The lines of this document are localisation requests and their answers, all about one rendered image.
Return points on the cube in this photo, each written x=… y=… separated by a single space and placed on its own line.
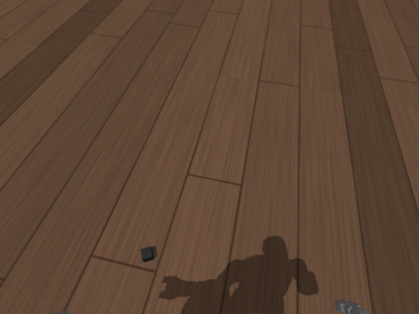
x=147 y=254

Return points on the right robot hand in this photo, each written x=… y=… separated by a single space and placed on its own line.
x=349 y=307

